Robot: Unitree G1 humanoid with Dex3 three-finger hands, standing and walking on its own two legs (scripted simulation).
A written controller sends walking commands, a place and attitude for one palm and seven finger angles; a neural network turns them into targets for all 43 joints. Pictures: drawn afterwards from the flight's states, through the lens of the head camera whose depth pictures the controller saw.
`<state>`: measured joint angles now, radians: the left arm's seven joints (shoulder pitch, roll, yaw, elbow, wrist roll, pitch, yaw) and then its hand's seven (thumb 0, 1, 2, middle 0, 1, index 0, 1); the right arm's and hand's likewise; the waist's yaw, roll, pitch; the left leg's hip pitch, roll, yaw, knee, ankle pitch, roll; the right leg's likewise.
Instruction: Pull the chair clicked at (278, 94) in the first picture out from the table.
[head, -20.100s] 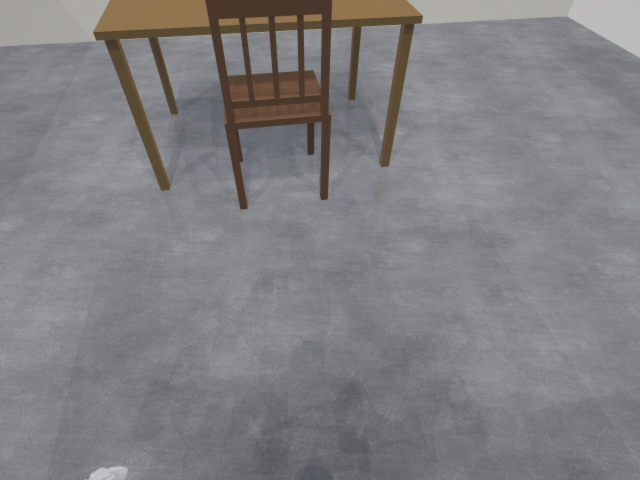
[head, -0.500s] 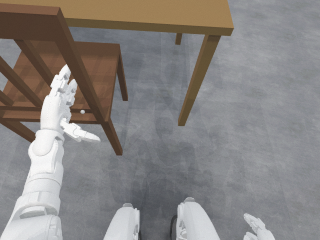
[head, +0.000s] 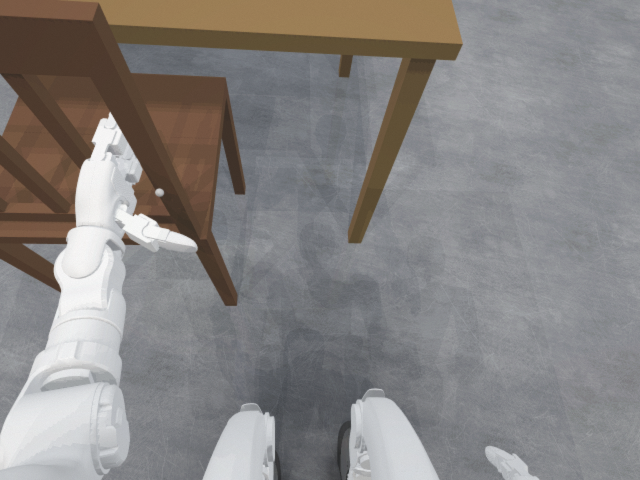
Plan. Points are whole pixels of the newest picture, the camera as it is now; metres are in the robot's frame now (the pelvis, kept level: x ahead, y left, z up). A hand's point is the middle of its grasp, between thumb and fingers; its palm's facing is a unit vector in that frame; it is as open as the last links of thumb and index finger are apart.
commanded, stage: push the fingers through the gap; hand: left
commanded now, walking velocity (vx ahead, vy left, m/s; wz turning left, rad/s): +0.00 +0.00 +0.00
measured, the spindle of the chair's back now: (3, 153) +0.51 +0.39 +0.02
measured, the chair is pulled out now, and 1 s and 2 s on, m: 0.00 0.00 0.01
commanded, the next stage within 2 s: hook a spindle and tug to test in 0.56 s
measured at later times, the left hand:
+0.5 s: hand (156, 181) +0.47 +0.20 +0.02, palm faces -0.01 -1.00 -0.02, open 16.9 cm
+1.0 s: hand (163, 175) +0.48 +0.19 +0.02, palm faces -0.02 -1.00 -0.02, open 15.6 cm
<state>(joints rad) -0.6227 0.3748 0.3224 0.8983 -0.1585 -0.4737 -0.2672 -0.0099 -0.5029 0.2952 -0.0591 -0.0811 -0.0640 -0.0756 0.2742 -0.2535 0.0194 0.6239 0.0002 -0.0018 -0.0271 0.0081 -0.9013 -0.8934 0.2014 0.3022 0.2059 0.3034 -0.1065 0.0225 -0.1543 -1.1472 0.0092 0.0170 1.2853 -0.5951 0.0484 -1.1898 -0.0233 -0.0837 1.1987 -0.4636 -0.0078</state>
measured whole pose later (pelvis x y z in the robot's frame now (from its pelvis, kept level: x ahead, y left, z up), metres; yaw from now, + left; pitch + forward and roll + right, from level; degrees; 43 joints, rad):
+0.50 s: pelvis +0.00 +0.00 +0.00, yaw -1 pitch +27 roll -4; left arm -0.70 0.43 0.37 0.98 -0.14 -0.48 -0.28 -0.01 -0.50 0.30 -0.06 -0.08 -0.06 -0.08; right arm 0.29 -0.25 0.03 0.62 -0.01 0.05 -0.02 0.01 -0.90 -0.89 0.20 0.30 0.21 0.30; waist -0.13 0.02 -0.14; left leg -1.18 0.02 0.02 1.30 -0.60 0.05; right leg -1.22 -0.02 -0.08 1.20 -0.46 0.00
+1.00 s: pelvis +0.00 +0.01 +0.00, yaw -1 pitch +28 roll -4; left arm -0.71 0.41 0.35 0.96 -0.13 -0.47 -0.25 -0.01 -0.50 0.30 -0.21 -0.56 -0.22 -0.56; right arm 0.28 -0.25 0.03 0.61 -0.01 0.05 -0.01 0.01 -0.90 -0.89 0.20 0.30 0.21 0.30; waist -0.13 0.03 -0.14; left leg -1.18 0.01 0.01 1.30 -0.60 0.06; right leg -1.22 -0.02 -0.09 1.20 -0.46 0.00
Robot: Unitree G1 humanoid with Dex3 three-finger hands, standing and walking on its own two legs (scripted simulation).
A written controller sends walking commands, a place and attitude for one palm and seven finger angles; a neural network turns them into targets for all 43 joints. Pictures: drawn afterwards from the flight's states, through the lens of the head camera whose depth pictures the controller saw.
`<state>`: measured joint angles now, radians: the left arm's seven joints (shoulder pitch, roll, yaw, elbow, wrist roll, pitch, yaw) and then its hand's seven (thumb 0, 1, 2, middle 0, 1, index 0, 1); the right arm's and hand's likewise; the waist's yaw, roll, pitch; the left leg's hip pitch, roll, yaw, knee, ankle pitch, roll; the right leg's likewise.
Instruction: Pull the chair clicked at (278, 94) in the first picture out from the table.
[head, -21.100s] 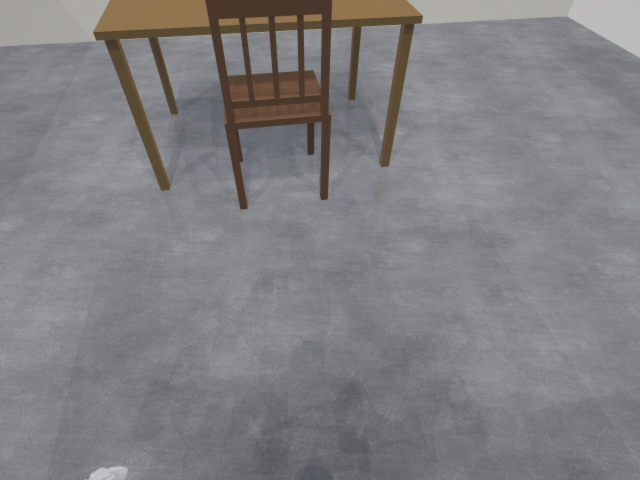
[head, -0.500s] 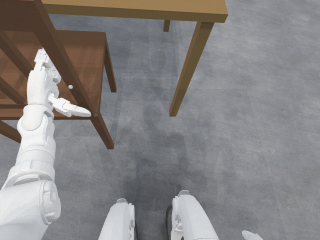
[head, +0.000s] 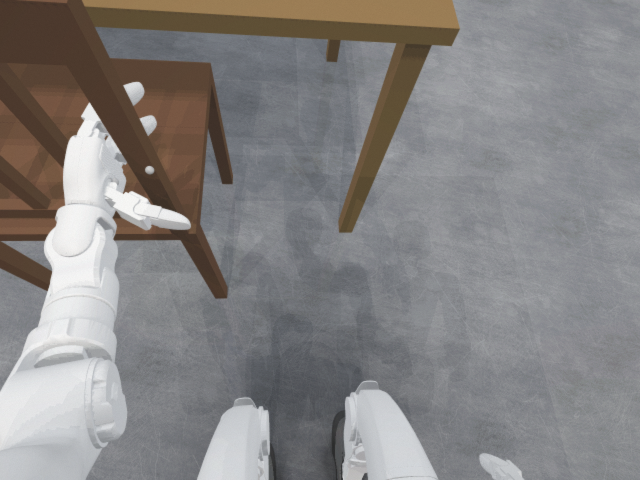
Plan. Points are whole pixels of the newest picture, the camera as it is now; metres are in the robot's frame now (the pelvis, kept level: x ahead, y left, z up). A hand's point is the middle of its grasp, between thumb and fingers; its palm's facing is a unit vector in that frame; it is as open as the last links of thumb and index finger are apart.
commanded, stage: hook a spindle and tug to test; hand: left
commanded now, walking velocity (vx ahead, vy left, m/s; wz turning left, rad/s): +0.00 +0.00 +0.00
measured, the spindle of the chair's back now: out of the picture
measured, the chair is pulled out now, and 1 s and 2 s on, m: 0.00 0.01 0.09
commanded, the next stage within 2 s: step backward, pulling the chair out in 1.16 s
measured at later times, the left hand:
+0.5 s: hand (149, 166) +0.48 +0.19 +0.03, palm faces +0.00 -1.00 -0.01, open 6.2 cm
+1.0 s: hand (148, 179) +0.46 +0.19 +0.03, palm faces +0.00 -1.00 -0.01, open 5.8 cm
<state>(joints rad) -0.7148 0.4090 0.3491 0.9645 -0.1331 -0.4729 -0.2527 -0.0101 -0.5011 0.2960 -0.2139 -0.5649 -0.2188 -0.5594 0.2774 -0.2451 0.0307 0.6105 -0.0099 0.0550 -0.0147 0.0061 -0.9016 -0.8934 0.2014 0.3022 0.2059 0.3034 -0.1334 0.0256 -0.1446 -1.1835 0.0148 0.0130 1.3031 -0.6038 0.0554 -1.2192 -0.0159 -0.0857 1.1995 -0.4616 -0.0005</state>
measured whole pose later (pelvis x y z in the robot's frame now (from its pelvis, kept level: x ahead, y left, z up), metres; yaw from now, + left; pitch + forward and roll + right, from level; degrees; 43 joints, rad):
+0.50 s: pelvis +0.01 +0.00 +0.00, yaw +0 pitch +28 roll -4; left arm -0.71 0.41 0.34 0.97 -0.14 -0.48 -0.25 0.00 0.53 0.74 -0.46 -1.41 -0.47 -1.43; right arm 0.28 -0.25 0.02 0.62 -0.01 0.06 -0.01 0.01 -0.90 -0.89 0.20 0.30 0.21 0.30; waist -0.13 0.02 -0.15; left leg -1.17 0.01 0.01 1.29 -0.61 0.05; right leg -1.20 -0.01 -0.09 1.19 -0.47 0.00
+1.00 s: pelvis +0.02 +0.00 +0.01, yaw +0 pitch +28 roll -4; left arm -0.55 0.35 0.31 0.78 -0.18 -0.43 -0.23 0.02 0.64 0.80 -0.38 -1.45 -0.41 -1.45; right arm 0.28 -0.24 0.01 0.59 0.00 0.05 0.00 0.01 -0.90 -0.89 0.20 0.30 0.21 0.30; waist -0.11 0.03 -0.16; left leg -1.12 0.02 0.02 1.25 -0.61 0.06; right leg -1.17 -0.01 -0.07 1.16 -0.47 0.01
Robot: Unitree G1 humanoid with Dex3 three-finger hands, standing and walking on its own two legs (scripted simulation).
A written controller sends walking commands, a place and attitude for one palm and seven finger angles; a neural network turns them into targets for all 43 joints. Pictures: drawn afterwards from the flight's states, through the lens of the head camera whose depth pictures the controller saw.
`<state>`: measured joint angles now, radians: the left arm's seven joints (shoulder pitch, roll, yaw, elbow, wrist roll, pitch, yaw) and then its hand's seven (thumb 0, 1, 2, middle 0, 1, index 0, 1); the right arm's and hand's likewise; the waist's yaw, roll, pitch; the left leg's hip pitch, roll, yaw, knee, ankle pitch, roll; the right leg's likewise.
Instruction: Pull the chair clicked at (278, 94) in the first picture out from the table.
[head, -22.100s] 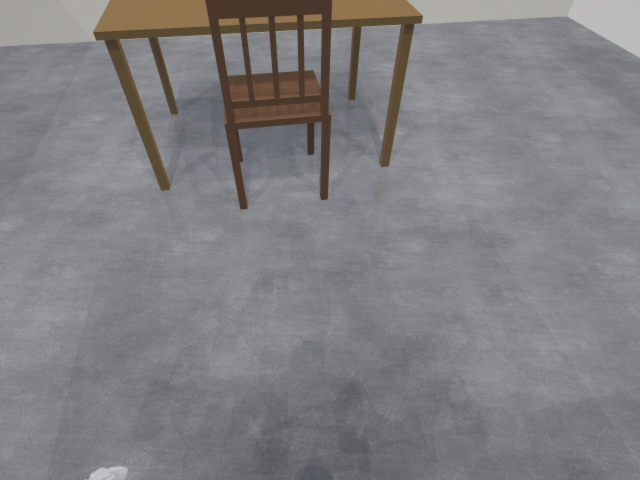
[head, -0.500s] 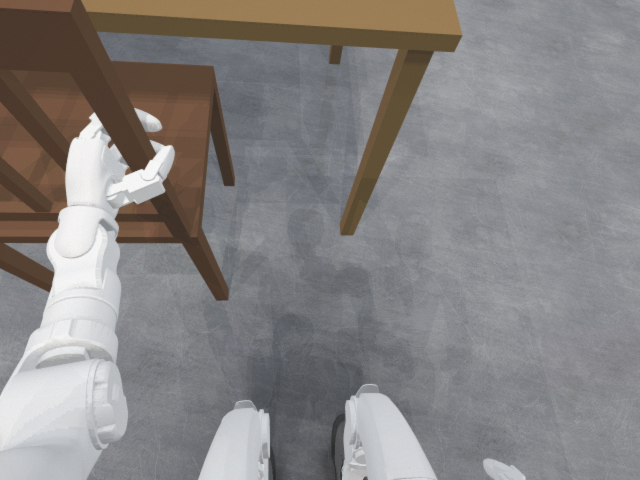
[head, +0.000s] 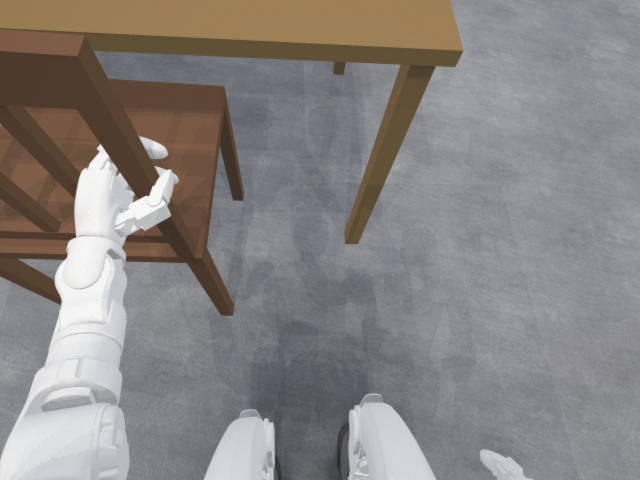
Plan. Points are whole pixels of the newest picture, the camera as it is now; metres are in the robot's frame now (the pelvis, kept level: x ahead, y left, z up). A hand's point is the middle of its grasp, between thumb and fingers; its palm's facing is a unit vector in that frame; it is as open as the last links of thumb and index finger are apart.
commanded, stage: hook a spindle and tug to test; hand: left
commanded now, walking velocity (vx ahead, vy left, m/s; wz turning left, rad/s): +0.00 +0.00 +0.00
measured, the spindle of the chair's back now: out of the picture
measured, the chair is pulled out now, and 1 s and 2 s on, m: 0.01 0.09 0.20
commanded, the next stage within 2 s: step backward, pulling the chair out in 0.16 s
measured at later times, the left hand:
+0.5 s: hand (159, 211) +0.42 +0.18 +0.03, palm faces +0.19 -0.98 -0.05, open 5.8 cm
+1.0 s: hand (186, 253) +0.37 +0.15 +0.03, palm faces +0.12 -0.99 -0.11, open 5.7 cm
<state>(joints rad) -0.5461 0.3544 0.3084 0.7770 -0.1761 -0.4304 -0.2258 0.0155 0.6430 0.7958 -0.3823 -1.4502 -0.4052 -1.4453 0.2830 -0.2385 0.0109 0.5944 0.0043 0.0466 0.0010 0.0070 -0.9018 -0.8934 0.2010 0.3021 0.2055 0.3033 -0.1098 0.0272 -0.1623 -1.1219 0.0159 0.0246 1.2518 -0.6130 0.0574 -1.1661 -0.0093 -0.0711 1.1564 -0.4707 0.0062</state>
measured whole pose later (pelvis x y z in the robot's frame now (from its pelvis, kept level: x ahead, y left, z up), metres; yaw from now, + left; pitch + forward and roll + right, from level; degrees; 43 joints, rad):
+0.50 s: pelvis +0.01 +0.00 +0.07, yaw +2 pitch +18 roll -2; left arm -0.54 0.25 0.19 0.93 -0.11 -0.24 0.05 0.08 0.64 0.77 -0.30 -1.12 -0.46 -1.44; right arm 0.27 -0.21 0.04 0.58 0.05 0.13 -0.12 0.01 -0.90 -0.89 0.20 0.30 0.21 0.30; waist -0.08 0.00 -0.08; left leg -0.72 -0.01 0.02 0.85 -0.45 0.05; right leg -0.77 -0.02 -0.07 0.80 -0.32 0.01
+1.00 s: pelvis -0.02 -0.01 +0.09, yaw +1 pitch +12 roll +0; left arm -0.53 0.23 0.14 1.06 -0.10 -0.28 0.07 0.08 0.62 0.75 -0.33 -1.06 -0.50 -1.44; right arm 0.28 -0.23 0.00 0.69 0.06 0.08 -0.14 0.01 -0.90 -0.89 0.20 0.30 0.21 0.30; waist -0.08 0.00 0.02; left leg -0.57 -0.01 0.06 0.70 -0.34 0.04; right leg -0.63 -0.01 -0.02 0.66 -0.23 0.00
